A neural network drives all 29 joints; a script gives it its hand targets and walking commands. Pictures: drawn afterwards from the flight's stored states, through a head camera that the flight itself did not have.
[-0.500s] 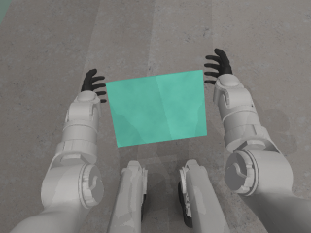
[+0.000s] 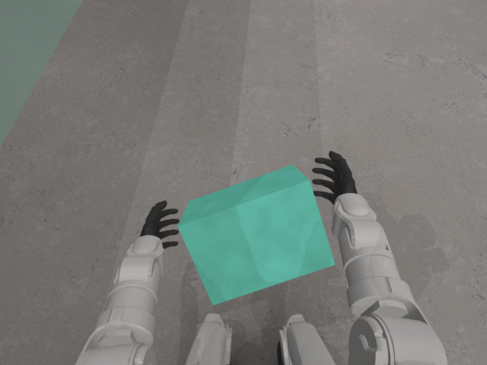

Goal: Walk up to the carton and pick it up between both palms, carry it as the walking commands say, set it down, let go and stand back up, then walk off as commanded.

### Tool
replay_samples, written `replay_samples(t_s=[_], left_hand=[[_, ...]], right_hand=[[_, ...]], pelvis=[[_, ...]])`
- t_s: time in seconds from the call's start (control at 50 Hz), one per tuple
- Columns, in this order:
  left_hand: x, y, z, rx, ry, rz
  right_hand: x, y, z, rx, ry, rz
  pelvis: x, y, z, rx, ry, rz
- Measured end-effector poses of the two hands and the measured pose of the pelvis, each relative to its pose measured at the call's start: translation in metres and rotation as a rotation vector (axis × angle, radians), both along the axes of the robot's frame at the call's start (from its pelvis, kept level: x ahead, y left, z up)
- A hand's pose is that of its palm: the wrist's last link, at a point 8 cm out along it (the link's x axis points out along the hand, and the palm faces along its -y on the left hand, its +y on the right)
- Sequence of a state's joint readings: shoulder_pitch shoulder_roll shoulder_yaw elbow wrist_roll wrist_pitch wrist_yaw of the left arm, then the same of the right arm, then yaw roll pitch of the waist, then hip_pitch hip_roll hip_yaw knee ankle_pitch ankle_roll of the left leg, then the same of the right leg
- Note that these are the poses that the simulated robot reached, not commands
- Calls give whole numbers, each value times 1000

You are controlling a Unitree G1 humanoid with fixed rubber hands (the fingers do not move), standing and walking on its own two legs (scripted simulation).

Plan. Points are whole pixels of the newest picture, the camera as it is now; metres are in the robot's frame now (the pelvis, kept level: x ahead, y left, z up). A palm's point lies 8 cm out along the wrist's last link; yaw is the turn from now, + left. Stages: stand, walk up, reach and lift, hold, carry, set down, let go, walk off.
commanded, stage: reach and lift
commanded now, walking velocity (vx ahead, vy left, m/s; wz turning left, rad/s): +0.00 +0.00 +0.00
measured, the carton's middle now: (255, 229) +0.41 +0.00 -0.19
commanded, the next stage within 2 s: none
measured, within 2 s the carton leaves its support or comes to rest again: neither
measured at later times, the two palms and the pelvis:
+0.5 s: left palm (143, 200) +0.38 +0.17 +0.04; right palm (379, 217) +0.35 -0.18 +0.03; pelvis +0.02 -0.01 +0.06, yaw +0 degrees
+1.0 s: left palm (123, 197) +0.36 +0.18 +0.09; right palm (395, 176) +0.37 -0.16 +0.12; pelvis +0.04 +0.00 +0.11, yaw -1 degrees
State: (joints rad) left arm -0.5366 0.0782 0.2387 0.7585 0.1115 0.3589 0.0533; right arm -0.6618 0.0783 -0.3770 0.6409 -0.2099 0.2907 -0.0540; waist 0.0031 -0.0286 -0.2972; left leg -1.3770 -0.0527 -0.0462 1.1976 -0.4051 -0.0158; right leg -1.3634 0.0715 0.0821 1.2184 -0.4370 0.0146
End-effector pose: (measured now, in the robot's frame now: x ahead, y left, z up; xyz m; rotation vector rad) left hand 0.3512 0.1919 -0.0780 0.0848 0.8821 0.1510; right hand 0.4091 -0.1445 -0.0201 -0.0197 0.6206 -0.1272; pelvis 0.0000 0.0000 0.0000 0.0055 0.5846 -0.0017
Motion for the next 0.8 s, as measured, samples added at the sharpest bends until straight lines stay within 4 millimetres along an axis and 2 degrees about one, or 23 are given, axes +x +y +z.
replay_samples(t_s=[0.08, 0.18, 0.36, 0.46, 0.54, 0.62, 0.7, 0.8], left_hand=[[4, 1, 12, 28, -3, 39], [17, 1, 37, 48, -57, 32], [32, -13, 93, 36, -174, 54], [31, -21, 116, 13, -219, 58], [19, -17, 123, -32, -228, 46], [2, -15, 123, -59, -167, 42], [-7, -14, 123, -63, -109, 43], [-2, -13, 135, 20, -81, 69]], right_hand=[[-2, 2, 7, -4, -2, 9], [-11, -5, 11, 14, 10, -14], [-50, -23, 15, 55, 116, -60], [-59, -30, 33, 64, 111, -58], [-53, -32, 59, 58, 64, -44], [-49, -31, 80, 48, 35, -36], [-48, -28, 91, 42, 47, -32], [-49, -22, 96, 41, 73, -31]], pelvis=[[1, 1, 9, -2, -11, -1], [5, 2, 18, -2, -37, -1], [15, -6, 42, 11, -109, -3], [18, -11, 54, 19, -153, -6], [18, -15, 61, 23, -186, -9], [18, -15, 69, 22, -239, -10], [19, -13, 77, 17, -292, -12], [23, -11, 87, 11, -332, -14]])
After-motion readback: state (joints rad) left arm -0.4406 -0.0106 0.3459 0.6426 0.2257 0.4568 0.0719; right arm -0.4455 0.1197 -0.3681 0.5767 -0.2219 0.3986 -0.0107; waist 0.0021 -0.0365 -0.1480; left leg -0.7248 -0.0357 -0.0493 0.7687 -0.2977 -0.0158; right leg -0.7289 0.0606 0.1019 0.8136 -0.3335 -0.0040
